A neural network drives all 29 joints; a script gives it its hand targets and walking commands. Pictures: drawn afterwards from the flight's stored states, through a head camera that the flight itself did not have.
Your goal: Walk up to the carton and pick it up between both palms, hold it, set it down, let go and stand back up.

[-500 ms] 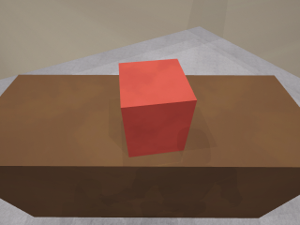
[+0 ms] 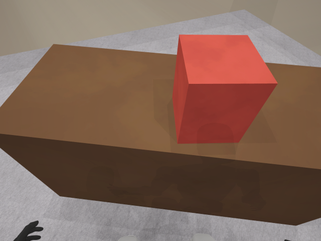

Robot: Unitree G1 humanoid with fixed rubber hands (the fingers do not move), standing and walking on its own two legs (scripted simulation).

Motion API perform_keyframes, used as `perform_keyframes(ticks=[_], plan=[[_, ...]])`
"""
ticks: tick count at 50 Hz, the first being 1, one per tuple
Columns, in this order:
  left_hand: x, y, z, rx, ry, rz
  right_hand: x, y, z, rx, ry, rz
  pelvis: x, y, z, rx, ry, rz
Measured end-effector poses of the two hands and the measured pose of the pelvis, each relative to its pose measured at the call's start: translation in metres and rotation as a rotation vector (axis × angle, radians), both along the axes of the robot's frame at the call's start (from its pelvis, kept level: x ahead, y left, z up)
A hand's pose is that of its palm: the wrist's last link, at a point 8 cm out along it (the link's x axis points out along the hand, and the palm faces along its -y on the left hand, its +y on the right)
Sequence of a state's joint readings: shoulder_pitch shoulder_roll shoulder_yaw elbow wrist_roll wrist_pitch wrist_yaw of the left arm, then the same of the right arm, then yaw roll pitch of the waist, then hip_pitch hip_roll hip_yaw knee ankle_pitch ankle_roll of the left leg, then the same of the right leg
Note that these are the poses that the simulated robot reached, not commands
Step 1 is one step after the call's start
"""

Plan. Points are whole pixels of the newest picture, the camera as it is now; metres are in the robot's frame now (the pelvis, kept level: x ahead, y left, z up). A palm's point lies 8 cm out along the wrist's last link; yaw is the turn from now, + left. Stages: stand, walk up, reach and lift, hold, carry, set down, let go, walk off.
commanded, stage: walk up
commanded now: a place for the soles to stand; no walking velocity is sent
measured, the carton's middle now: (210, 92) +0.52 -0.13 +0.06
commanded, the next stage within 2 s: none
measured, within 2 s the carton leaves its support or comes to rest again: neither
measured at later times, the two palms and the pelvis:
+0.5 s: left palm out of the picture +0.07 +0.29 -0.07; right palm out of the picture +0.05 -0.37 -0.07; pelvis -0.03 -0.03 +0.01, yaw -5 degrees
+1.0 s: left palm out of the picture +0.09 +0.26 -0.07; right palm out of the picture +0.05 -0.37 -0.07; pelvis -0.03 -0.04 +0.03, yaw -4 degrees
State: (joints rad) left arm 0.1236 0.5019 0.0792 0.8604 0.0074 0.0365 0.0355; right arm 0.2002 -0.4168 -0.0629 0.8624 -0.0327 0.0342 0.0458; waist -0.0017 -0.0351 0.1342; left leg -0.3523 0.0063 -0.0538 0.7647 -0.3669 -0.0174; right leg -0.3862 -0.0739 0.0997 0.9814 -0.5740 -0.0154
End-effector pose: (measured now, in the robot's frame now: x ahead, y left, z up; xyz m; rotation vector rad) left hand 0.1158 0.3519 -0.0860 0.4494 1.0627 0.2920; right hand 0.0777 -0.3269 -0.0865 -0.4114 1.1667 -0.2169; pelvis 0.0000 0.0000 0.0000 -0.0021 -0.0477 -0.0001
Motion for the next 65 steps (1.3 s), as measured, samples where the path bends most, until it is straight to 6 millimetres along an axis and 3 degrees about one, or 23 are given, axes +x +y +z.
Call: perform_keyframes(ticks=[3, 7, 13, 19, 26, 31, 36, 47, 56, 65], plan=[[-0.013, -0.005, -0.008, -0.046, 0.035, 0.004, -0.001, 0.014, 0.009, -0.003, -0.026, 0.000, 0.000, 0.004, 0.006, -0.001, 0.012, -0.006], [-0.034, -0.013, -0.015, -0.082, 0.103, -0.011, 0.005, 0.012, 0.021, -0.037, -0.089, 0.006, -0.003, 0.007, 0.010, 0.001, 0.014, -0.028], [-0.045, -0.023, -0.013, -0.078, 0.141, -0.046, 0.001, -0.022, 0.032, -0.109, -0.145, -0.005, -0.015, -0.002, 0.007, -0.002, 0.016, -0.067], [-0.049, -0.040, -0.002, -0.035, 0.089, -0.077, -0.015, -0.057, 0.020, -0.118, -0.159, -0.049, -0.026, -0.026, -0.001, -0.025, -0.002, -0.078], [-0.047, -0.064, 0.016, -0.051, 0.030, -0.098, -0.029, -0.042, 0.012, -0.028, -0.142, -0.051, -0.032, -0.034, 0.013, 0.011, 0.001, -0.093], [-0.035, -0.068, 0.013, -0.076, -0.020, -0.114, -0.048, -0.031, 0.004, -0.005, -0.104, -0.050, -0.037, -0.032, 0.010, 0.011, -0.001, -0.074], [-0.029, -0.080, 0.010, -0.121, -0.035, -0.109, -0.058, -0.026, 0.010, 0.009, -0.099, -0.041, -0.037, -0.033, 0.015, 0.021, 0.002, -0.082], [-0.026, -0.094, 0.018, -0.128, -0.010, -0.101, -0.032, -0.040, 0.018, 0.023, -0.120, -0.045, -0.027, -0.043, 0.027, 0.007, 0.011, -0.071], [-0.015, -0.091, 0.021, -0.129, -0.010, -0.068, -0.015, -0.032, 0.020, 0.036, -0.112, -0.038, -0.022, -0.043, 0.032, 0.003, 0.008, -0.067], [-0.019, -0.087, 0.018, -0.139, 0.021, -0.048, -0.014, -0.025, 0.021, 0.037, -0.087, -0.040, -0.022, -0.038, 0.036, 0.001, 0.003, -0.068]])
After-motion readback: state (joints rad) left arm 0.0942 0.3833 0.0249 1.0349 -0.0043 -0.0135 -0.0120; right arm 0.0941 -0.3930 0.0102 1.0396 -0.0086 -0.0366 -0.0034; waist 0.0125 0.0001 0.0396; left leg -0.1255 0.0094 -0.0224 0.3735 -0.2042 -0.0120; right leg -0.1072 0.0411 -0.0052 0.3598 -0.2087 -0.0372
